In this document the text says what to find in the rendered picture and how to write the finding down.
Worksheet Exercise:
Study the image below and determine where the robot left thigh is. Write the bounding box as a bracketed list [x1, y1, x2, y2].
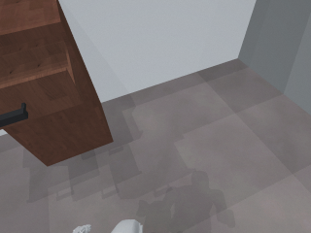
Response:
[111, 219, 143, 233]

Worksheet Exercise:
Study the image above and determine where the drawer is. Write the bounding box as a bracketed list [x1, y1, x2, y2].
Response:
[0, 41, 84, 130]

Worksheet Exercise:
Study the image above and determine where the handle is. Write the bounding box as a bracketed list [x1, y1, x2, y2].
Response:
[0, 103, 28, 127]

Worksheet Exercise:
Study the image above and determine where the cabinet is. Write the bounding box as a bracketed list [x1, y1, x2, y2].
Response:
[0, 0, 114, 167]

